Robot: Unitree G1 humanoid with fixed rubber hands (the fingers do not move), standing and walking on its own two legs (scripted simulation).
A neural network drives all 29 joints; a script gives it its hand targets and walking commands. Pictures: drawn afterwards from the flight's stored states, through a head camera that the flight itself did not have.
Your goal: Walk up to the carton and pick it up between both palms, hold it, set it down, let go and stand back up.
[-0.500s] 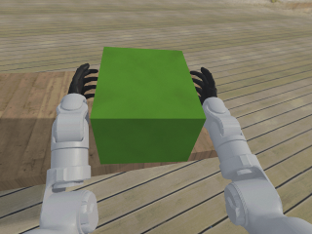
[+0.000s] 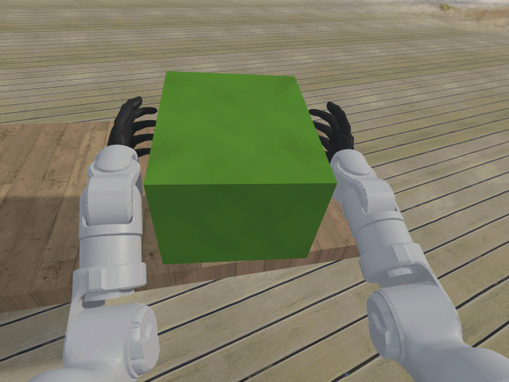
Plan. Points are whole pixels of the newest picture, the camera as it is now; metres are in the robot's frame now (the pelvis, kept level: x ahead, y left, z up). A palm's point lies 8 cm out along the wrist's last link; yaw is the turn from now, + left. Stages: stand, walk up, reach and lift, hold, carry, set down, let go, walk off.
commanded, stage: hold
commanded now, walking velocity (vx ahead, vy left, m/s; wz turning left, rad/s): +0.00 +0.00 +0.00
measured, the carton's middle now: (234, 161) +0.41 +0.01 +0.17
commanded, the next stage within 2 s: none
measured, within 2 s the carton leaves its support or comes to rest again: neither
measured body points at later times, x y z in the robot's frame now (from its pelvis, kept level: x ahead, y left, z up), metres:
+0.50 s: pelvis +0.00 +0.00 +0.00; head -0.06 +0.02 +0.45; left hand +0.38 +0.17 +0.23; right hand +0.39 -0.15 +0.23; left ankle +0.05 +0.13 -0.75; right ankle -0.02 -0.12 -0.75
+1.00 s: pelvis +0.00 +0.00 +0.00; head -0.06 +0.02 +0.45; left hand +0.38 +0.17 +0.23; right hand +0.39 -0.15 +0.22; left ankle +0.05 +0.13 -0.75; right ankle -0.02 -0.12 -0.75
